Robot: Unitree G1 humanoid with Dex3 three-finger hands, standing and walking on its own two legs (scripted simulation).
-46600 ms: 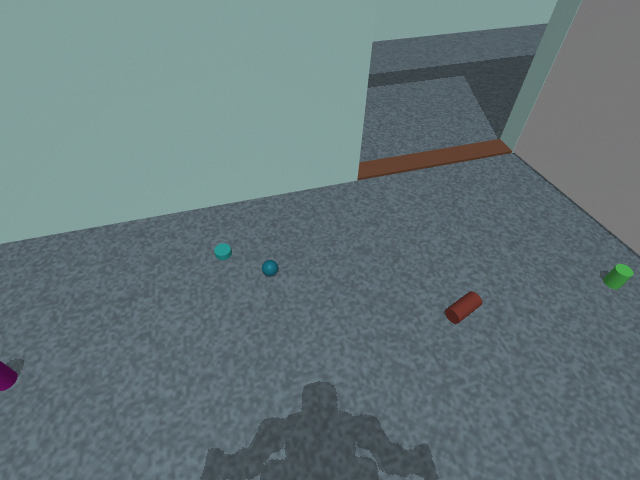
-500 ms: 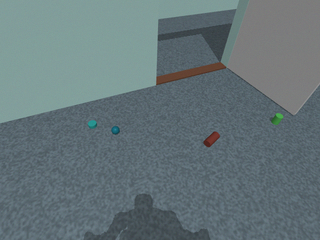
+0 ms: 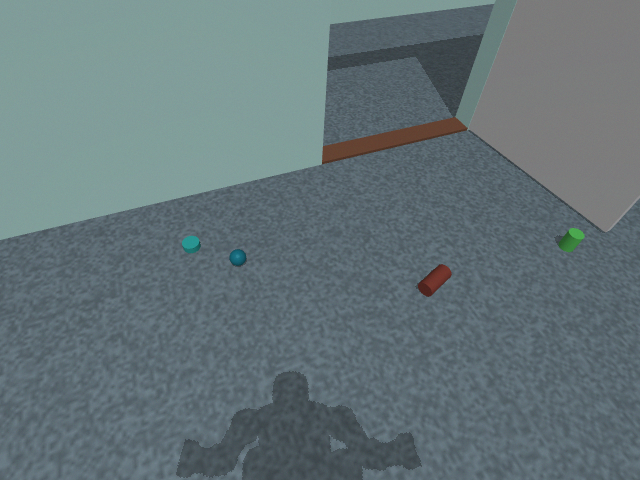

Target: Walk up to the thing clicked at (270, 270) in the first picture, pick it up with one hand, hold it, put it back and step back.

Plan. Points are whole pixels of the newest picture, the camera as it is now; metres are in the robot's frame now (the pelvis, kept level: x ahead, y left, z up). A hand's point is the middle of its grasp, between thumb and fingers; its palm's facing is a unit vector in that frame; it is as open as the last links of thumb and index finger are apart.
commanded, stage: step back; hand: left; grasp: from above
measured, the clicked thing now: (237, 257) +0.99 +0.29 -0.74
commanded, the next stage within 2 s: stand in 0.20 s
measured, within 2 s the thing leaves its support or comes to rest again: neither
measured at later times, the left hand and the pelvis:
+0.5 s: hand out of the picture +0.10 +0.24 -0.14, palm faces -0.04 -0.94 -0.34, open 7.4 cm; pelvis +0.00 -0.01 +0.01, yaw -1 degrees
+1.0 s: hand out of the picture +0.08 +0.24 -0.14, palm faces -0.03 -0.94 -0.35, open 7.4 cm; pelvis +0.00 -0.01 +0.02, yaw +0 degrees
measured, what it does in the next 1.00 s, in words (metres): stands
